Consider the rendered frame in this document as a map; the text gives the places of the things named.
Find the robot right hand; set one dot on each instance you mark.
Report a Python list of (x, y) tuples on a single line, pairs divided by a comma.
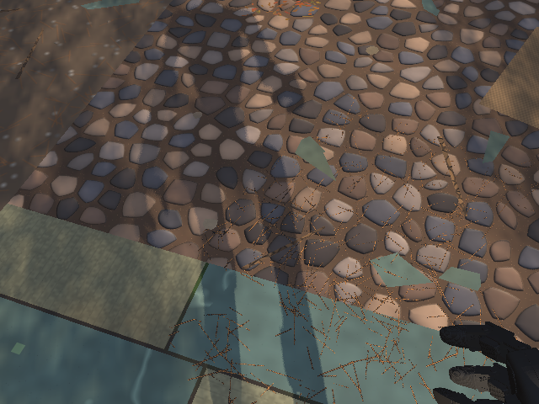
[(516, 384)]

